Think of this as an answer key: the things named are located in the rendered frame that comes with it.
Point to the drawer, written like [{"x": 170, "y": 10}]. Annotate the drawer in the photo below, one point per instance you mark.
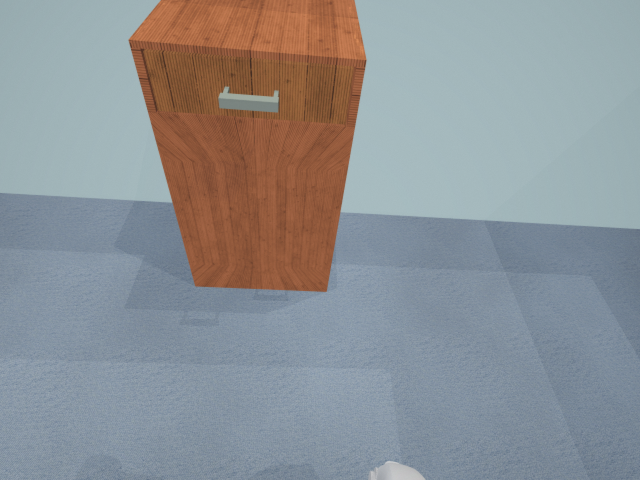
[{"x": 192, "y": 82}]

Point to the handle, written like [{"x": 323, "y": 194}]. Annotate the handle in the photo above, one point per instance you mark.
[{"x": 248, "y": 102}]

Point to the cabinet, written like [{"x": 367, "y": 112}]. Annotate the cabinet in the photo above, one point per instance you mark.
[{"x": 257, "y": 201}]

